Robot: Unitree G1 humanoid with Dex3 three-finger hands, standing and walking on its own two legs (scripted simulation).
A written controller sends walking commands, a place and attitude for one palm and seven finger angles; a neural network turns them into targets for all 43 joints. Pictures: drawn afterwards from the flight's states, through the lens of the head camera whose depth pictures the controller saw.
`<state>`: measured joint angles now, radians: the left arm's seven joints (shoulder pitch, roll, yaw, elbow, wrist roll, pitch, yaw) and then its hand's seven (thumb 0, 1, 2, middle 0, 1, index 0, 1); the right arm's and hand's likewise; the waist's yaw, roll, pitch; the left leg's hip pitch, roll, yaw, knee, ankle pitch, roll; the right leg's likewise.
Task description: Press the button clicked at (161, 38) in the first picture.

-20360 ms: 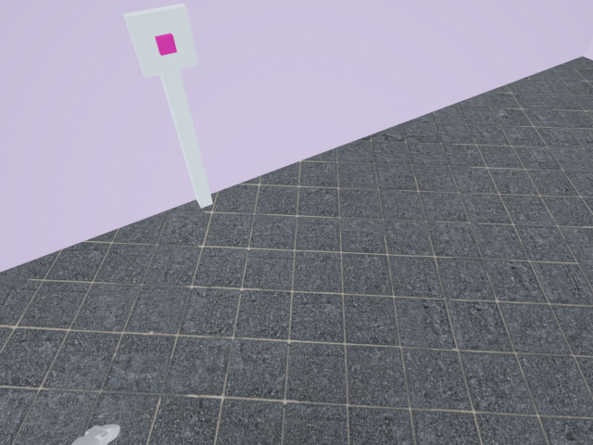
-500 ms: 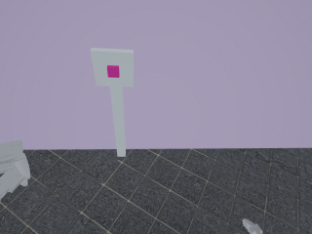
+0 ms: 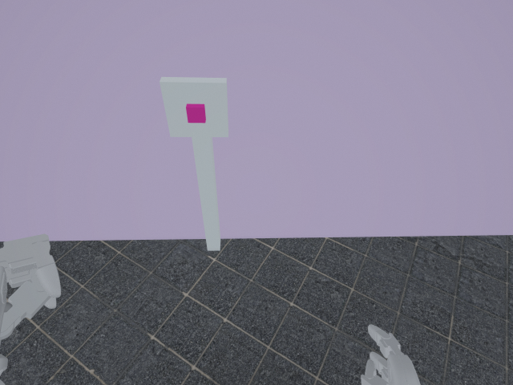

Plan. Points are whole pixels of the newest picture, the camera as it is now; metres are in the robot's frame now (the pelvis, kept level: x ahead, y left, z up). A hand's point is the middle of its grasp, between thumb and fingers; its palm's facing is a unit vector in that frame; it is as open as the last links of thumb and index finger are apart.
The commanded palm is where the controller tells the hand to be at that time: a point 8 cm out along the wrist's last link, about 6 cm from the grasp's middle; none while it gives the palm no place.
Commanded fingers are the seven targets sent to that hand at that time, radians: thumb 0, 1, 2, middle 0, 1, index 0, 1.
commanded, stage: let the arm hang, fingers relaxed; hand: left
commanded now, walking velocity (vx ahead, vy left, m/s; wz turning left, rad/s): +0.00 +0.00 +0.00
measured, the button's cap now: (196, 112) +0.82 +0.22 -0.01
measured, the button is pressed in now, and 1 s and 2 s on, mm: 0 0 0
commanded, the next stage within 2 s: stand and wait in 1.10 s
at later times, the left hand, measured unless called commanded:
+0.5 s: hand out of the picture -0.07 +0.19 -0.17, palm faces +0.05 -0.97 -0.24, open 4.7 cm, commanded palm none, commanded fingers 0.00 0.90 0.90 -0.35 -0.46 -0.35 -0.46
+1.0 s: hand out of the picture +0.03 +0.16 -0.17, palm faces +0.04 -0.98 -0.19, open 7.2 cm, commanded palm none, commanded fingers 0.00 0.90 0.90 -0.20 -0.30 -0.20 -0.30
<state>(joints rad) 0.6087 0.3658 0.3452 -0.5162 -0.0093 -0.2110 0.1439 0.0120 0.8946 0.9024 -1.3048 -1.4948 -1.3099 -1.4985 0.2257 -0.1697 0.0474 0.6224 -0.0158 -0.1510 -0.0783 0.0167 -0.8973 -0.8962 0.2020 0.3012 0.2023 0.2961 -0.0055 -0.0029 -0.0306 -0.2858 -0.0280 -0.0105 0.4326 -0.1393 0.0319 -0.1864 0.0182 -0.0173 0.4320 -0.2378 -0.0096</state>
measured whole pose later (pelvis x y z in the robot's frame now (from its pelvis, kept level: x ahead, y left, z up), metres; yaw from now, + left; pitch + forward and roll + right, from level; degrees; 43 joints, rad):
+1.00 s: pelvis +0.01 -0.01 +0.00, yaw +1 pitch -2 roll +0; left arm 0.23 0.15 0.01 1.12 0.01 -0.01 0.03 0.00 0.93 0.90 -0.20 -0.30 -0.21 -0.31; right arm 0.25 -0.15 0.00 1.12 -0.02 0.01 -0.04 0.01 -0.91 -0.90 0.20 0.30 0.20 0.30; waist -0.01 0.01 0.04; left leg -0.24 -0.02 -0.03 0.42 -0.15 0.01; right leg -0.14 0.03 -0.04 0.42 -0.25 -0.03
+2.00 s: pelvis +0.03 -0.03 +0.00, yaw +0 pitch -2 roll +0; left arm 0.20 0.20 0.02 1.14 0.01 -0.01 0.02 0.00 0.91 0.90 -0.20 -0.29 -0.20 -0.30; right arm 0.20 -0.21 -0.01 1.13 -0.01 0.01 -0.04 0.01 -0.90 -0.90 0.20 0.30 0.20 0.30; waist 0.00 0.02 0.07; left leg -0.19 0.00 -0.03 0.38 -0.16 -0.01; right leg -0.08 0.05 -0.03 0.36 -0.25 -0.06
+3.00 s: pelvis +0.06 -0.03 +0.00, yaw +2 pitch -1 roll -1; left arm 0.24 0.20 0.03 1.13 0.02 -0.01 0.01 0.00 0.91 0.90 -0.20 -0.29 -0.20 -0.30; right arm 0.25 -0.20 -0.01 1.14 -0.03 0.02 -0.02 0.01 -0.90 -0.90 0.20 0.30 0.20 0.30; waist -0.01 0.02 0.04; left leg -0.23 0.03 -0.01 0.54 -0.32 0.00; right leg -0.04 0.06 -0.06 0.38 -0.32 -0.07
